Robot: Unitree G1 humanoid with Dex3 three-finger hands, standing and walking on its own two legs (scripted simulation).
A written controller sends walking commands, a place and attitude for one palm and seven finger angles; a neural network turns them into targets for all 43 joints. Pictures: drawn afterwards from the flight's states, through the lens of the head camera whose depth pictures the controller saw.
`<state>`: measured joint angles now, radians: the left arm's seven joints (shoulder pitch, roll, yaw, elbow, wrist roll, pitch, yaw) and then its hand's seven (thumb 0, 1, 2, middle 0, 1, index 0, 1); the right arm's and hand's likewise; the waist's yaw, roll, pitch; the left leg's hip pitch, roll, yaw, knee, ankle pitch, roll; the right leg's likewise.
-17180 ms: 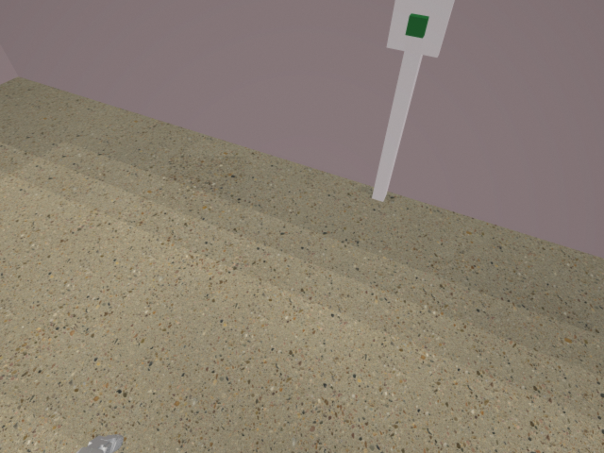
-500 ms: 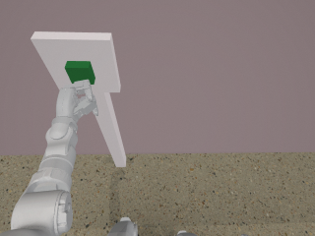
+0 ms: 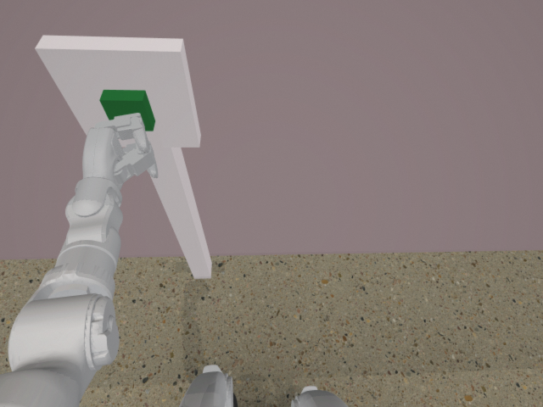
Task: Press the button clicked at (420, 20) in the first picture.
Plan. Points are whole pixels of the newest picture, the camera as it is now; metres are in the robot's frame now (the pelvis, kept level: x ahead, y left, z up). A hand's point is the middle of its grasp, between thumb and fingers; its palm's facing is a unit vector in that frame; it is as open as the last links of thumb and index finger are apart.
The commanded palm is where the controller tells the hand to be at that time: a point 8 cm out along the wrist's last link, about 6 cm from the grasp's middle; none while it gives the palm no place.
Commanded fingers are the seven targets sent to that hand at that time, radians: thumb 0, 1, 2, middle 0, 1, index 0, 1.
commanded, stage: press the button with the knuckle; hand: left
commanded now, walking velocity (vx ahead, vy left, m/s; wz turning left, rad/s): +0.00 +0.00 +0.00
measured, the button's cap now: (130, 108) +0.53 +0.20 +0.12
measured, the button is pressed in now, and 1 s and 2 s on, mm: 3 0 0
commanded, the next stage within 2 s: hold the button down briefly in 0.20 s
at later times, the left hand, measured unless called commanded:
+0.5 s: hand (148, 149) +0.48 +0.17 +0.08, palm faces +0.01 -1.00 -0.03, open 2.9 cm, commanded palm +0.49 +0.21 +0.09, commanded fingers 0.00 0.90 0.90 -1.30 -1.50 -1.30 -1.50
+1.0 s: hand (150, 156) +0.46 +0.17 +0.09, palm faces +0.02 -1.00 -0.01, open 3.0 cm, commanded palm +0.43 +0.21 +0.09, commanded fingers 0.00 0.90 0.90 -1.30 -1.50 -1.30 -1.50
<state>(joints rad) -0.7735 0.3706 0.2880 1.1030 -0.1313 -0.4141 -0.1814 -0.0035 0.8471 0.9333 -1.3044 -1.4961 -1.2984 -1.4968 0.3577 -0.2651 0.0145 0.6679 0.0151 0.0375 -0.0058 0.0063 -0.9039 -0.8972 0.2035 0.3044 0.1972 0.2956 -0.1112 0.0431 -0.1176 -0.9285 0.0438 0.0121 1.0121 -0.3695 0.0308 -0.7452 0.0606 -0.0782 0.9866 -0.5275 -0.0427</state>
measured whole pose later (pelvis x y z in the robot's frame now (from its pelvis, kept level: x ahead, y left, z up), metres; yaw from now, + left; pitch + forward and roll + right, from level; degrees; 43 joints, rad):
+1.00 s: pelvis -0.02 +0.02 +0.00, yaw -1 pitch +16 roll -4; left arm -0.80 0.35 0.27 1.09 -0.11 -0.40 -0.11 0.01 0.85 0.93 -1.30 -1.50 -1.32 -1.50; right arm 0.39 -0.26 0.02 0.66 0.00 0.00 0.01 0.01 -0.90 -0.90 0.20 0.30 0.20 0.30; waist -0.13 0.05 -0.12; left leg -0.97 0.04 0.02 1.02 -0.34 0.05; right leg -0.79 0.06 -0.07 1.00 -0.50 -0.02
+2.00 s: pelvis +0.01 -0.01 +0.03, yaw +0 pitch +8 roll -1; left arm -0.13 0.28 0.21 0.40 -0.27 -0.23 -0.21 0.01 0.89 0.90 -1.30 -1.50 -1.30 -1.50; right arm 0.32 -0.26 0.03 0.58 0.06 0.02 -0.03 0.01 -0.90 -0.90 0.20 0.30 0.20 0.30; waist -0.03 0.06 -0.13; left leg -0.64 0.03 0.04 0.83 -0.33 0.02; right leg -0.48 0.05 -0.04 0.83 -0.49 -0.04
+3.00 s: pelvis +0.04 +0.01 +0.07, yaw +0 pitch -3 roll +0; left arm 0.58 0.34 0.30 -0.50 -0.07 -0.08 0.10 0.01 0.89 0.90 -1.31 -1.50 -1.30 -1.50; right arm 0.20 -0.24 0.03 0.60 0.01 -0.05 -0.06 0.01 -0.90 -0.90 0.20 0.30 0.20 0.30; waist 0.06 0.07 -0.02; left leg -0.18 -0.02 0.06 0.45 -0.21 0.04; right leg 0.00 0.02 -0.01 0.38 -0.32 -0.02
